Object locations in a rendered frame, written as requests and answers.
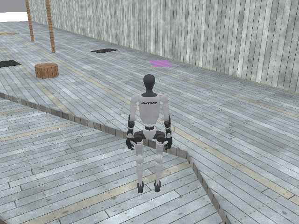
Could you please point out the robot right hand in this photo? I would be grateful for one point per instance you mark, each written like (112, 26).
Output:
(169, 143)

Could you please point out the robot right upper arm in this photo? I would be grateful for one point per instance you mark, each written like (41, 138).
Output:
(165, 107)

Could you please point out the robot left forearm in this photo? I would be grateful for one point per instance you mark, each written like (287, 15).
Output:
(130, 128)

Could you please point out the robot left foot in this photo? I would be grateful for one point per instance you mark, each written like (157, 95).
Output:
(140, 188)

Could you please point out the robot left upper arm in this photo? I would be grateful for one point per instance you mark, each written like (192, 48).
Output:
(133, 106)

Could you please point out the robot left hand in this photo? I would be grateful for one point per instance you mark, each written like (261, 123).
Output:
(128, 143)

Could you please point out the robot right forearm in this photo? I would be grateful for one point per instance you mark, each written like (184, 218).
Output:
(168, 128)

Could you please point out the robot left thigh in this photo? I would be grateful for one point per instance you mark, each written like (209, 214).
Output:
(138, 136)

